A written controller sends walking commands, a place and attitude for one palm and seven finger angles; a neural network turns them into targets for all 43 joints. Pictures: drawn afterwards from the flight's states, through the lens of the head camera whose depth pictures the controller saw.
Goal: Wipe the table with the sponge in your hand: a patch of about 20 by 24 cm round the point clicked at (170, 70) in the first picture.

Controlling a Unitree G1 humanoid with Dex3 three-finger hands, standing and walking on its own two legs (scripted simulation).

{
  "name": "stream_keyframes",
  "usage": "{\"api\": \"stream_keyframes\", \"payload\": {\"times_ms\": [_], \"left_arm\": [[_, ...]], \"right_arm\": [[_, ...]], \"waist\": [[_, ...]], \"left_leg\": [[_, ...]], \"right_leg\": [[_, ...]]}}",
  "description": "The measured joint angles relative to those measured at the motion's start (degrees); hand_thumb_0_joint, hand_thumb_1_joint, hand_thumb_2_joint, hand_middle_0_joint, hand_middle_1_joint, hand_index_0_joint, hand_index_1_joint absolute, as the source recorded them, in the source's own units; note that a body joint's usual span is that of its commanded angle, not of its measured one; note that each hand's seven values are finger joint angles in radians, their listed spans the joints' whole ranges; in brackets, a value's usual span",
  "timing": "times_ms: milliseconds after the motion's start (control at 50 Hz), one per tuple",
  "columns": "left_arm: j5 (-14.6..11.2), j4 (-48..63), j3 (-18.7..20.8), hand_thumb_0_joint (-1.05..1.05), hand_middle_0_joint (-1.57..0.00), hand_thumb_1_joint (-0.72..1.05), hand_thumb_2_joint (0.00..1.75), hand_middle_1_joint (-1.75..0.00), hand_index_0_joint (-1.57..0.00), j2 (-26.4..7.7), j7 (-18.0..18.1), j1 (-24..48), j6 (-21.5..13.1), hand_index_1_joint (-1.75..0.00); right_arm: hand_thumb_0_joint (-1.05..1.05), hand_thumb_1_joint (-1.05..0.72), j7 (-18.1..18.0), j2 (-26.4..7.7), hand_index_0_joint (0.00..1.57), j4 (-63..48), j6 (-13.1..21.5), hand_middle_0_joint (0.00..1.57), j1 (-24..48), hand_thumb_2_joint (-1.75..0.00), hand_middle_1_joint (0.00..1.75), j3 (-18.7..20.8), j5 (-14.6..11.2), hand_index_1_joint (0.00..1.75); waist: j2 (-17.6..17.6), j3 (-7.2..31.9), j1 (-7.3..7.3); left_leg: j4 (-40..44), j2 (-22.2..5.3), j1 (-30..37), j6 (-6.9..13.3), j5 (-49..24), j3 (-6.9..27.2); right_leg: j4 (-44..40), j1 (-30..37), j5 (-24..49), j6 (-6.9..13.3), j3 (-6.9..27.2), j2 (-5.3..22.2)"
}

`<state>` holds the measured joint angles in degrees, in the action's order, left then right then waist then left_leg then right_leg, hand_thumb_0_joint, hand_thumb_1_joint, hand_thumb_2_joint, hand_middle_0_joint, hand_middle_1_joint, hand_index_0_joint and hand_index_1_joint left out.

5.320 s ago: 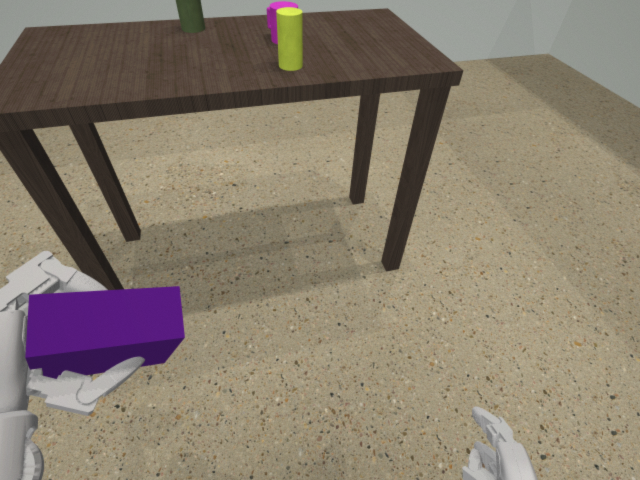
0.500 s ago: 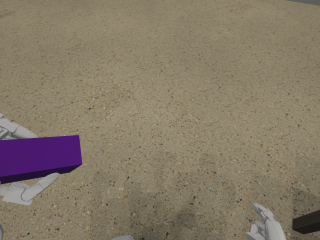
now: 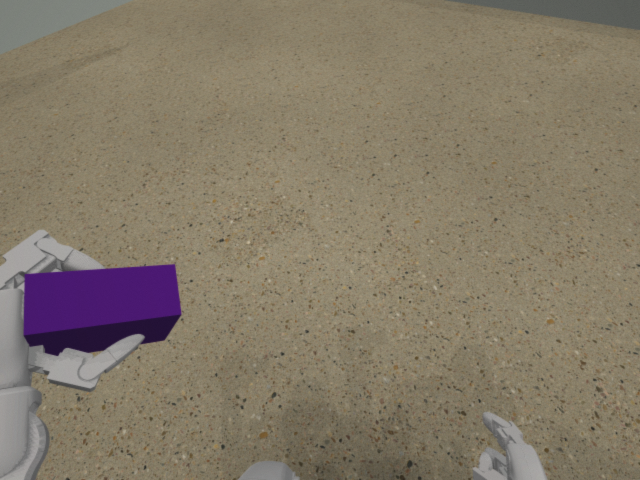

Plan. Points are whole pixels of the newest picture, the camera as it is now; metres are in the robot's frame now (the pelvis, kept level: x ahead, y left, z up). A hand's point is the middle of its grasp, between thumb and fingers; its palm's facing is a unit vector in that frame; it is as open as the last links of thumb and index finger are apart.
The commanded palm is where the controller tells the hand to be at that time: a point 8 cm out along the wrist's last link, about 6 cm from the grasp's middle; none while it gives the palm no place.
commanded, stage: walk to a spot facing it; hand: left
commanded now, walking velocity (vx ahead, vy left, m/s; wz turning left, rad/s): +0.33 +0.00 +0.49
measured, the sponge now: (127, 310) +0.24 +0.21 +0.16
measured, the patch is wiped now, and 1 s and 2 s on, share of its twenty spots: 0.00 0.00 0.00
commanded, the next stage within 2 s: turn to face it in 0.40 s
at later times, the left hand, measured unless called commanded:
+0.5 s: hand (72, 239) +0.30 +0.29 +0.18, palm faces +0.52 -0.74 -0.44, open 9.6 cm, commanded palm +0.22 +0.32 +0.19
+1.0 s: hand (215, 189) +0.38 +0.15 +0.18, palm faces +0.36 -0.82 -0.45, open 9.6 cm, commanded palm +0.31 +0.22 +0.19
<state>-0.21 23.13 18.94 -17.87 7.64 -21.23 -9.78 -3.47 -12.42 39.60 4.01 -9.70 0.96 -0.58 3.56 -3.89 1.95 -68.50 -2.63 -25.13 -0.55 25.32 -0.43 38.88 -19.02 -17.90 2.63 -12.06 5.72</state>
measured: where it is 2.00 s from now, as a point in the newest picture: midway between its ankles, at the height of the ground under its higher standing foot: outside the picture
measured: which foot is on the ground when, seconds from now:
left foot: up 0.00-0.34, down 0.36-0.78, up 0.80-1.00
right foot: down 0.00-0.36, up 0.38-0.74, down 0.76-1.00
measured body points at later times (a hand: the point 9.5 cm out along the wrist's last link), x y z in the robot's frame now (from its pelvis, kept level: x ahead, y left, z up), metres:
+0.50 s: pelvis +0.11 +0.01 +0.00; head +0.15 +0.04 +0.45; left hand +0.27 +0.32 +0.20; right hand +0.32 -0.17 -0.09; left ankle +0.15 +0.13 -0.72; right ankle +0.11 -0.12 -0.63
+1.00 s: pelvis +0.17 -0.07 +0.02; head +0.21 -0.09 +0.46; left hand +0.36 +0.20 +0.21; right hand +0.39 -0.31 -0.06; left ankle +0.12 +0.08 -0.63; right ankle +0.22 -0.11 -0.72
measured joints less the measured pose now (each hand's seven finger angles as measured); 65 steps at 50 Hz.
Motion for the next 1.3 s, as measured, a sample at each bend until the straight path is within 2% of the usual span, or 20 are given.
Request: {"api": "stream_keyframes", "payload": {"times_ms": [40, 100, 200, 300, 340, 360, 400, 440, 500, 600, 680, 760, 800, 840, 900, 960, 1040, 1120, 1200, 1300], "left_arm": [[0.0, 0.6, -0.6, 0.0, -0.8, -0.45, 1.0, -1.34, -0.8, 0.8, -0.2, -1.3, 0.5, -1.35], [0.0, 4.7, -0.8, 0.0, -0.8, -0.45, 1.0, -1.34, -0.79, -0.6, -0.4, -4.5, -0.1, -1.35], [-0.6, 12.3, 2.3, 0.0, -0.8, -0.45, 1.0, -1.34, -0.79, -5.6, 0.4, -8.8, -2.3, -1.35], [-1.5, 15.4, 5.8, 0.0, -0.8, -0.45, 1.0, -1.34, -0.79, -7.0, 2.1, -10.9, -2.8, -1.35], [-1.7, 15.6, 6.3, 0.0, -0.8, -0.45, 1.0, -1.34, -0.79, -6.5, 2.7, -11.1, -2.5, -1.35], [-1.7, 15.5, 6.4, 0.0, -0.8, -0.45, 1.0, -1.34, -0.79, -6.0, 3.0, -10.9, -2.5, -1.35], [-1.2, 12.9, 5.8, 0.0, -0.8, -0.45, 1.0, -1.34, -0.79, -5.8, 3.0, -7.4, -2.4, -1.35], [-0.3, 9.5, 4.6, 0.0, -0.8, -0.45, 1.0, -1.34, -0.79, -5.9, 2.0, -3.5, -1.9, -1.35], [-0.1, 9.5, 3.9, 0.0, -0.8, -0.45, 1.0, -1.34, -0.79, -6.2, 0.7, -2.0, -0.4, -1.35], [-1.3, 16.7, 4.5, 0.0, -0.8, -0.45, 1.0, -1.34, -0.79, -6.0, 0.2, -8.0, -2.4, -1.35], [-1.4, 15.3, 4.8, 0.0, -0.8, -0.45, 1.01, -1.34, -0.79, -5.2, 0.4, -10.2, -4.4, -1.35], [-0.7, 6.5, 4.3, 0.0, -0.8, -0.45, 1.01, -1.34, -0.79, -3.4, 1.1, -5.6, -2.7, -1.35], [0.2, 1.2, 2.4, 0.0, -0.8, -0.45, 1.01, -1.34, -0.79, -0.7, 1.2, -1.2, -1.0, -1.35], [0.3, -2.5, 0.0, 0.0, -0.79, -0.45, 1.01, -1.34, -0.79, 1.5, 0.9, 2.6, 1.2, -1.35], [-0.3, -2.2, -1.8, 0.0, -0.79, -0.45, 1.01, -1.35, -0.79, 2.4, 0.5, 2.7, 2.0, -1.35], [-0.9, 2.8, -1.7, 0.0, -0.79, -0.45, 1.01, -1.35, -0.79, 0.1, -0.2, -1.8, 0.4, -1.35], [-2.0, 9.6, 1.2, 0.0, -0.79, -0.45, 1.01, -1.35, -0.79, -5.0, -0.6, -7.8, -2.7, -1.35], [-2.8, 11.1, 5.7, 0.0, -0.79, -0.45, 1.01, -1.35, -0.79, -8.3, 0.1, -10.5, -4.7, -1.35], [-3.0, 8.5, 6.9, 0.0, -0.79, -0.45, 1.01, -1.35, -0.79, -7.7, 0.8, -10.2, -3.8, -1.35], [-2.6, 6.3, 3.4, 0.0, -0.79, -0.45, 1.01, -1.35, -0.79, -4.0, 0.9, -8.1, -1.0, -1.35]], "right_arm": [[0.01, -0.9, 0.0, -1.3, 0.21, -0.3, -0.6, 0.21, 0.8, -0.9, 0.3, 0.6, 0.0, 0.3], [0.01, -0.9, 0.1, -2.3, 0.2, -2.2, -0.7, 0.2, 0.8, -0.9, 0.3, 1.6, 0.1, 0.3], [0.01, -0.9, 0.0, -2.9, 0.2, -5.9, -0.9, 0.2, -1.1, -0.9, 0.3, 3.1, 0.4, 0.3], [0.01, -0.9, 0.0, -2.3, 0.2, -7.7, -1.4, 0.2, -3.3, -0.9, 0.3, 3.6, 0.4, 0.3], [0.01, -0.9, -0.1, -1.9, 0.2, -8.3, -1.5, 0.2, -3.9, -0.9, 0.3, 3.2, 0.5, 0.3], [0.01, -0.9, -0.2, -2.1, 0.2, -8.9, -1.4, 0.2, -3.9, -0.9, 0.3, 3.2, 0.5, 0.3], [0.01, -0.9, -0.4, 0.0, 0.2, -7.7, -0.9, 0.2, -2.0, -0.9, 0.3, 3.2, 0.5, 0.3], [0.01, -0.9, 0.3, 2.5, 0.2, -6.2, -0.5, 0.2, -0.4, -0.9, 0.3, 1.7, 0.2, 0.3], [0.01, -0.9, 1.6, 5.6, 0.2, -5.5, 0.1, 0.2, 0.6, -0.9, 0.3, -0.7, -0.3, 0.3], [0.01, -0.9, 2.7, 7.8, 0.2, -5.3, 2.5, 0.21, 0.0, -0.9, 0.3, -2.7, -0.2, 0.3], [0.01, -0.9, 2.0, 7.1, 0.21, -4.4, 3.2, 0.21, -0.7, -0.9, 0.3, -3.1, 0.2, 0.3], [0.01, -0.9, 0.9, 5.3, 0.21, -4.2, 2.9, 0.21, -0.1, -0.9, 0.3, -3.2, 0.2, 0.3], [0.01, -0.9, 0.6, 3.2, 0.21, -3.7, 2.5, 0.21, 1.3, -0.9, 0.3, -2.6, 0.2, 0.3], [0.01, -0.9, 0.5, 1.5, 0.21, -2.7, 2.1, 0.21, 2.6, -0.9, 0.3, -1.8, 0.2, 0.3], [0.01, -0.9, 0.6, 0.0, 0.21, -3.2, 1.2, 0.21, 4.4, -0.9, 0.3, -1.3, 0.4, 0.3], [0.01, -0.9, 0.9, -0.9, 0.21, -5.6, 0.2, 0.21, 4.9, -0.9, 0.3, -0.4, 0.6, 0.3], [0.01, -0.9, 1.3, -2.3, 0.2, -7.5, -0.9, 0.2, 3.4, -0.9, 0.3, 1.6, 0.7, 0.3], [0.01, -0.9, 1.6, -3.6, 0.2, -7.2, -2.4, 0.2, 1.3, -0.9, 0.3, 3.0, 0.3, 0.3], [0.01, -0.91, 1.9, -3.7, 0.2, -6.7, -4.2, 0.2, -0.4, -0.9, 0.3, 2.8, -0.3, 0.3], [0.01, -0.91, 2.4, -2.1, 0.2, -6.8, -6.2, 0.2, -1.3, -0.9, 0.3, 1.2, -0.4, 0.3]], "waist": [[-1.1, -0.6, -0.95], [-3.1, -1.7, -2.92], [-6.2, -2.8, -3.79], [-7.4, -2.1, -2.87], [-7.9, -1.4, -2.55], [-7.1, -1.0, -2.41], [-7.0, -2.2, -3.11], [-6.9, -2.9, -3.64], [-6.8, -2.9, -3.94], [-5.2, -2.0, -1.59], [-3.0, 0.1, 1.97], [-1.5, 1.8, 4.36], [1.2, 1.6, 3.94], [1.0, 1.1, 2.82], [-2.0, -0.1, 0.96], [-4.2, -0.8, -2.06], [-5.6, -0.7, -3.9], [-5.6, 0.3, -3.6], [-5.3, 1.2, -2.77], [-5.9, 2.0, -1.58]], "left_leg": [[-5.9, 0.2, -3.9, -0.6, -2.6, -1.1], [-5.2, -0.5, -7.9, -1.4, -5.7, -2.5], [12.8, -2.4, -7.2, -1.5, -7.2, -6.2], [28.2, -1.6, -1.8, -1.1, -7.5, -10.4], [34.6, 0.0, 2.4, -0.4, -10.3, -12.1], [37.0, 0.3, 4.2, 1.7, -14.6, -11.5], [31.8, 0.7, 3.1, 4.1, -13.8, -10.1], [30.3, 1.0, 3.4, 3.7, -11.1, -8.0], [32.4, 1.1, 4.1, 2.5, -11.6, -5.1], [37.3, 0.1, 5.8, 1.1, -13.5, -2.3], [39.4, -1.3, 7.9, -0.6, -13.4, -2.3], [35.3, -2.8, 8.5, -2.9, -9.9, -3.9], [27.9, -4.4, 6.6, -2.4, -3.9, -2.8], [16.8, -2.2, 3.1, -2.7, 2.1, -1.1], [4.1, 0.3, -0.8, -3.7, 1.3, -1.2], [0.1, 1.1, -2.8, -4.2, -1.1, -0.8], [4.9, 1.2, -2.4, -4.6, -2.3, -0.4], [13.2, 1.4, -0.3, -4.7, -1.4, -0.4], [19.4, 2.1, 2.0, -4.2, 0.0, -0.3], [25.2, 3.1, 4.8, -3.0, 1.7, -0.2]], "right_leg": [[-2.4, 2.0, 0.2, 0.0, -0.3, 0.1], [-6.8, 5.0, 1.3, 0.0, -1.5, 0.3], [-11.1, 8.3, 1.3, -0.4, -3.3, 1.0], [-8.6, 9.5, -2.6, -2.2, -4.6, 2.8], [-2.7, 8.4, -6.2, -3.3, -4.4, 4.6], [3.2, 6.4, -7.8, -3.8, -3.9, 5.2], [19.2, 1.0, -14.0, -4.9, 1.9, 4.1], [30.9, -4.4, -14.8, -5.5, 6.0, 1.7], [35.7, -11.3, -10.7, -6.5, 7.9, 0.7], [22.9, -13.8, -3.0, -6.8, 7.6, 1.0], [10.1, -8.7, -3.5, -6.5, 6.6, -1.0], [-3.8, 0.0, 0.3, -5.9, 5.2, -3.6], [-2.8, 0.3, 2.6, -1.2, 4.5, -5.6], [-1.6, 0.2, 1.4, 1.7, 4.5, -5.5], [-3.8, 0.3, 2.7, 2.9, 6.8, -5.8], [-7.1, 0.1, 5.2, 3.5, 8.8, -7.1], [-11.1, -0.4, 8.2, 4.3, 11.1, -9.2], [-13.7, -1.2, 10.7, 4.6, 13.4, -11.1], [-15.3, -1.5, 12.5, 4.4, 15.8, -12.4], [-16.8, -1.8, 14.9, 3.8, 18.5, -13.4]]}}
